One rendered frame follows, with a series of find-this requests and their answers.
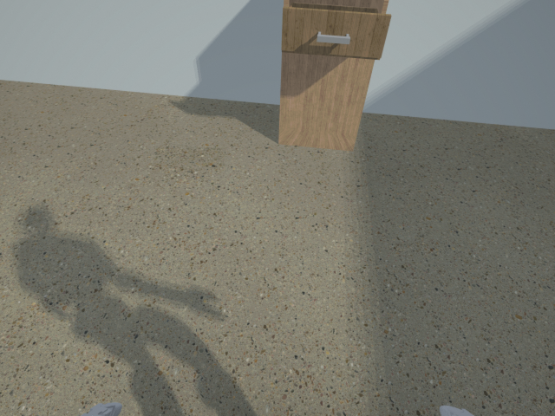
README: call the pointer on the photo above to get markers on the handle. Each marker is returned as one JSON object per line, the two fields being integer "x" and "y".
{"x": 333, "y": 39}

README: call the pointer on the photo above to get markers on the cabinet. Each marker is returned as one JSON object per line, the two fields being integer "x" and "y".
{"x": 322, "y": 97}

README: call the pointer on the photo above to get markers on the drawer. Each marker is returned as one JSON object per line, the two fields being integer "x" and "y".
{"x": 366, "y": 27}

